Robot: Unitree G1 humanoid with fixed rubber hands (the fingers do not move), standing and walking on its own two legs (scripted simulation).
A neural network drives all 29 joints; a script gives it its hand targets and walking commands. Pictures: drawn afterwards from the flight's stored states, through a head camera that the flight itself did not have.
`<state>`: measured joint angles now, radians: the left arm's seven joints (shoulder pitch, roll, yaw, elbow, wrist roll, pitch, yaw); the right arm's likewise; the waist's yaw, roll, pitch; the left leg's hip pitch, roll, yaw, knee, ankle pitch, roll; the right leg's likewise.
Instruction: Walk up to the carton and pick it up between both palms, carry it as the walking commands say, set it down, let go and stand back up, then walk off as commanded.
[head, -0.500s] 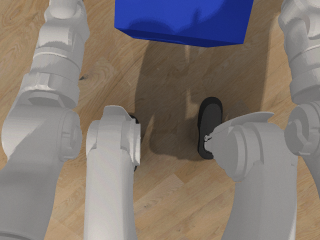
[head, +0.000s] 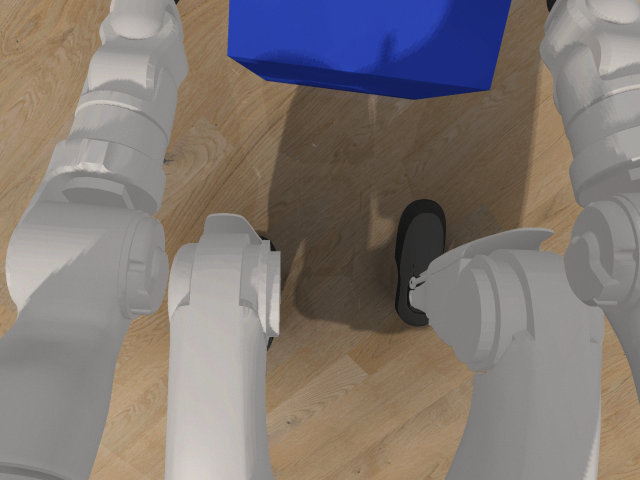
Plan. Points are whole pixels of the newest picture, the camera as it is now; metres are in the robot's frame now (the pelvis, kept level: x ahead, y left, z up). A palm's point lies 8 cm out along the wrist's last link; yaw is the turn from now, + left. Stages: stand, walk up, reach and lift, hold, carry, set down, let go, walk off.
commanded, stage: reach and lift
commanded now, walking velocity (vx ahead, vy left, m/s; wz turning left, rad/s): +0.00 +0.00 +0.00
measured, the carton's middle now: out of the picture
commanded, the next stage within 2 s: none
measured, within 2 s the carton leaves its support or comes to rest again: leaves its support in 1.26 s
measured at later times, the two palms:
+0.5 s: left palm out of the picture +0.53 +0.15 -0.20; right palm out of the picture +0.55 -0.16 -0.19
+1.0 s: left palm out of the picture +0.53 +0.15 -0.20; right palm out of the picture +0.55 -0.16 -0.19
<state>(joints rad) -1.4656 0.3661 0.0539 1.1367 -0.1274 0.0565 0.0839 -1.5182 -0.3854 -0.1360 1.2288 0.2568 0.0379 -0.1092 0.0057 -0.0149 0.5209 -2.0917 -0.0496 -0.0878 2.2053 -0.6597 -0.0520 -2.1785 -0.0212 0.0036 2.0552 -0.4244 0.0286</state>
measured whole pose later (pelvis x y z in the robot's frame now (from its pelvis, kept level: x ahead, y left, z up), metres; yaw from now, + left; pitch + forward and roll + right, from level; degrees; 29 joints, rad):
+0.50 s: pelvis +0.00 +0.00 +0.00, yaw +0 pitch +31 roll -2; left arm -1.49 0.30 0.05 1.14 -0.13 0.05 0.09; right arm -1.56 -0.33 -0.13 1.26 0.22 0.03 -0.14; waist 0.01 -0.01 0.52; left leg -2.09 -0.05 -0.09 2.21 -0.66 -0.05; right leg -2.18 -0.02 0.00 2.06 -0.42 0.03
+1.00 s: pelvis +0.00 +0.00 -0.02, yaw +0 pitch +30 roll -2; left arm -1.50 0.31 0.06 1.12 -0.13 0.16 0.06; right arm -1.56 -0.33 -0.15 1.23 0.16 0.10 -0.12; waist 0.01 -0.01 0.51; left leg -2.12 -0.05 -0.09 2.26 -0.66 -0.05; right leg -2.21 0.01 0.01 2.11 -0.42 0.03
